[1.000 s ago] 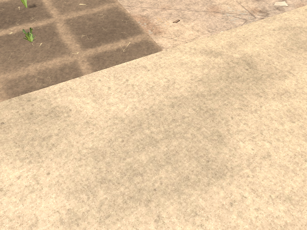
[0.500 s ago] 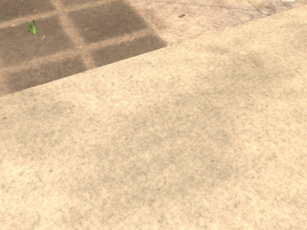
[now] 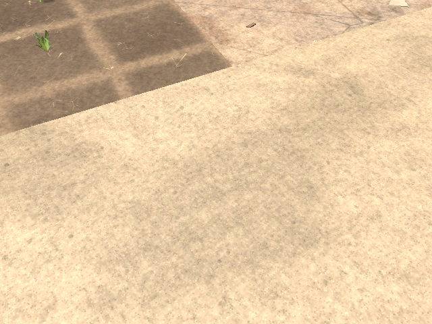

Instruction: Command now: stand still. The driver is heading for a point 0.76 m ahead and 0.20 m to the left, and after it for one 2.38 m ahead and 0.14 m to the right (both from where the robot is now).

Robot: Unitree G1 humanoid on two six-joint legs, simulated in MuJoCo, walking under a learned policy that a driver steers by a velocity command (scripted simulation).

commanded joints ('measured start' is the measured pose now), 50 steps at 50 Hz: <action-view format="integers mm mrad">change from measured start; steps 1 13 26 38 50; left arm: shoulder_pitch -10 31 -53 240 323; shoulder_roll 97 93 79 103 171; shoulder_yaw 11 5 9 -6 12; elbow -31 -23 -108 -43 -75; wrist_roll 0 -2 -39 13 4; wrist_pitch -9 -12 -122 -141 -113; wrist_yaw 4 6 -57 -49 -12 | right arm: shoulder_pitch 86 123 119 -45 -431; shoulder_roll -87 -74 -176 -112 -77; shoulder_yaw -13 -14 -65 -74 -41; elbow -11 -20 -74 -172 -367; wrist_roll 1 3 38 53 39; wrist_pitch -7 -10 -52 -61 -64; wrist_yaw -3 -1 9 36 95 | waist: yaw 1 0 -11 9 66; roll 12 13 109 -55 -33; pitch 26 16 156 42 104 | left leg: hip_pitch -246 -238 -31 -621 -678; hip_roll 44 43 277 140 78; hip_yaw -40 -37 -254 -97 31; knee -149 -144 -241 672 157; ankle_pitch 68 116 22 213 402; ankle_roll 10 14 173 64 75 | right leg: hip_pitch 170 161 -220 234 396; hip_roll -37 -39 -34 -210 -256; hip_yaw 48 53 -57 119 -152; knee -53 -53 122 -387 -352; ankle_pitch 118 144 -218 139 455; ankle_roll -39 -43 -76 -154 -128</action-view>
